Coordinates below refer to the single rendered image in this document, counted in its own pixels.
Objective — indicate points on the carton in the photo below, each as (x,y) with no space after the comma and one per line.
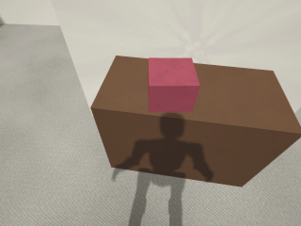
(172,84)

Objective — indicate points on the pedestal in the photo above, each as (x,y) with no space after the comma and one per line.
(240,123)

